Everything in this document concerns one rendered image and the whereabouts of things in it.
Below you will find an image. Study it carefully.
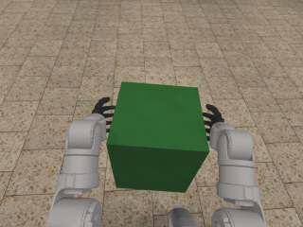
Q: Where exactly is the left robot forearm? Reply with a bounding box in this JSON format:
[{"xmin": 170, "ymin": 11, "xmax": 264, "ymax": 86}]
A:
[{"xmin": 45, "ymin": 113, "xmax": 107, "ymax": 227}]

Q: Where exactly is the robot right thigh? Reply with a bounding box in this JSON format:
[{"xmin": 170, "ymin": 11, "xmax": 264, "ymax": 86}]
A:
[{"xmin": 167, "ymin": 207, "xmax": 201, "ymax": 227}]

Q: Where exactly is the left robot upper arm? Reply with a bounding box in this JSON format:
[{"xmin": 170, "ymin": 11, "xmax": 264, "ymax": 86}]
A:
[{"xmin": 46, "ymin": 197, "xmax": 102, "ymax": 227}]

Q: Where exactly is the right robot upper arm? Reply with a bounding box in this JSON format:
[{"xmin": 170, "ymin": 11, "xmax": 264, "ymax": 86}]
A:
[{"xmin": 211, "ymin": 207, "xmax": 266, "ymax": 227}]

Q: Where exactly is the robot right hand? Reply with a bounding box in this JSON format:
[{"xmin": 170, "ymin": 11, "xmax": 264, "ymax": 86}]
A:
[{"xmin": 203, "ymin": 104, "xmax": 224, "ymax": 141}]

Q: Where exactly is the robot left hand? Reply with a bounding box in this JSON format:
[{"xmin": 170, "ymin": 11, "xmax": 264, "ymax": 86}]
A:
[{"xmin": 92, "ymin": 96, "xmax": 116, "ymax": 132}]

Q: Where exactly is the right robot forearm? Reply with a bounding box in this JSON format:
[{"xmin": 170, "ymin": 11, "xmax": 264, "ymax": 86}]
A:
[{"xmin": 209, "ymin": 122, "xmax": 267, "ymax": 227}]

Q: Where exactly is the carton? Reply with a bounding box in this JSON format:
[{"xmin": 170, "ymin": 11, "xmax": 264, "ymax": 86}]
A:
[{"xmin": 106, "ymin": 81, "xmax": 210, "ymax": 193}]

